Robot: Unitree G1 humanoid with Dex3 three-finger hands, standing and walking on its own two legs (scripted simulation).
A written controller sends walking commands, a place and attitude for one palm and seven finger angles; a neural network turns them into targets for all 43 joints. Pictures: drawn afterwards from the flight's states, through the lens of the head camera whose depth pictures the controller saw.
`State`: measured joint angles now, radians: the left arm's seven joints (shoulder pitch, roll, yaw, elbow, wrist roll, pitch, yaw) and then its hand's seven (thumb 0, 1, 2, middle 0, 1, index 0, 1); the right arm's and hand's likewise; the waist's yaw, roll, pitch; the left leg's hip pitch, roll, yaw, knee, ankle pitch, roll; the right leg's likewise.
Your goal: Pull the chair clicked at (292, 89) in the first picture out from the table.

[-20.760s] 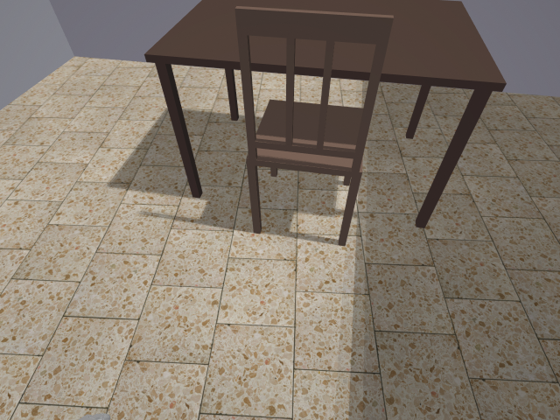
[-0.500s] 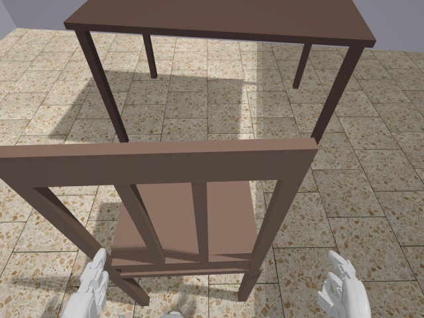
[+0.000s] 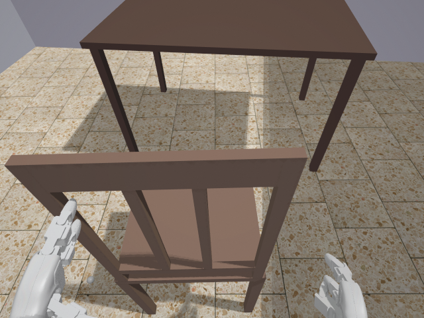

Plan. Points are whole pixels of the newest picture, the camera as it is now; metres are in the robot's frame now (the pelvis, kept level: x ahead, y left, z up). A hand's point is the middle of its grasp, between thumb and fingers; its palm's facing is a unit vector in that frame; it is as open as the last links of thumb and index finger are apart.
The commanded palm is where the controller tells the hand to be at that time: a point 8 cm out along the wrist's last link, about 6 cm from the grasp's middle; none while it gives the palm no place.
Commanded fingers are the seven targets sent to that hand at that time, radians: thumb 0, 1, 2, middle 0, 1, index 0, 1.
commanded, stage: draw the hand back to the body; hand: left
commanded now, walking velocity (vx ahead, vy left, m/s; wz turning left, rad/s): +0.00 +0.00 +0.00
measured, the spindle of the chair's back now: (152, 235) +0.28 +0.16 -0.02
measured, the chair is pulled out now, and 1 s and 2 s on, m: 0.64 0.63 0.64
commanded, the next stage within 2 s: step back with the hand held close in 0.98 s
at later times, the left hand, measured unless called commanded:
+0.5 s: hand (60, 242) +0.20 +0.24 +0.12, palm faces +0.31 -0.80 -0.51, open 10.0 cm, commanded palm +0.17 +0.29 +0.20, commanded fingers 0.00 0.75 0.83 -0.18 -0.27 -0.18 -0.27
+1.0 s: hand (54, 236) +0.21 +0.25 +0.13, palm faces +0.32 -0.77 -0.55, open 6.7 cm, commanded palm +0.18 +0.29 +0.22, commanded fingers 0.00 0.90 0.90 -0.20 -0.30 -0.20 -0.30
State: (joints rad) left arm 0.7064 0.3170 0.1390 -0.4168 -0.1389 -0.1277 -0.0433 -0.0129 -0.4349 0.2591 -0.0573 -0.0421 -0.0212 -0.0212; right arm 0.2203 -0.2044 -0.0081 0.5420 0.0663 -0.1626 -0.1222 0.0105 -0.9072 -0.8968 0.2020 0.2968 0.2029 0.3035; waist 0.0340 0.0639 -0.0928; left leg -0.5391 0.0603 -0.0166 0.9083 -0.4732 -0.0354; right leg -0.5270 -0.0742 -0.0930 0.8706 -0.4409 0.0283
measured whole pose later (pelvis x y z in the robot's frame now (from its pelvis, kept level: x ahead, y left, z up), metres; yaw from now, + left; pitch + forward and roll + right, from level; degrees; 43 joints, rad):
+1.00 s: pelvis +0.04 -0.01 +0.04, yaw +0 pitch -2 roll +0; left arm 0.58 0.40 0.22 -0.39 -0.04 0.15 0.15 0.01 0.89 0.90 -0.21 -0.30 -0.38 -0.35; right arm 0.18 -0.24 0.03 0.68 0.01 -0.25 -0.09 0.01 -0.91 -0.90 0.20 0.30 0.20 0.30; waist 0.09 0.09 0.06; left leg -0.11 0.05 0.01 0.49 -0.34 -0.04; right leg -0.12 -0.06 -0.10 0.50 -0.34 0.02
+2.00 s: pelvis -0.10 +0.03 +0.03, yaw +1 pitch +0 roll -3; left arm 0.55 0.45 0.46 -0.56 -0.01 -0.20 0.18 0.02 0.89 0.90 -0.21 -0.30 -0.22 -0.30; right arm 0.27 -0.20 -0.01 0.59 0.02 -0.13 -0.09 0.01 -0.91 -0.90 0.20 0.30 0.20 0.30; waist -0.02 0.03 0.04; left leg -0.45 0.05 -0.02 0.61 -0.17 0.01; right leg -0.30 -0.02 -0.05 0.72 -0.37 0.02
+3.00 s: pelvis -0.28 +0.00 +0.04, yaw +1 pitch -1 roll -1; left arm 0.57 0.44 0.44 -0.44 -0.01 -0.23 0.16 0.01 0.89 0.90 -0.21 -0.30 -0.22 -0.30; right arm 0.30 -0.20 -0.02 0.67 0.02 -0.15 -0.07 0.01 -0.91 -0.90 0.20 0.30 0.20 0.30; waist -0.03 0.04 -0.01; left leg -0.25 0.03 -0.01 0.58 -0.32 0.00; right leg -0.25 -0.01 -0.08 0.51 -0.23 -0.01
